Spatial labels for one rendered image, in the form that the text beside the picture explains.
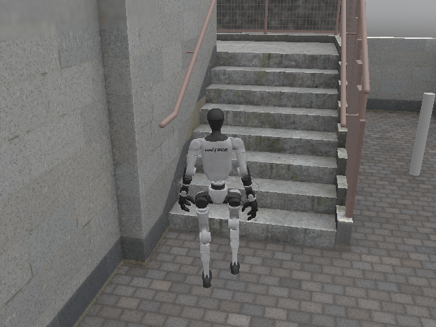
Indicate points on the stairs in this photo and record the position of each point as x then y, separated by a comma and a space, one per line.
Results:
284, 109

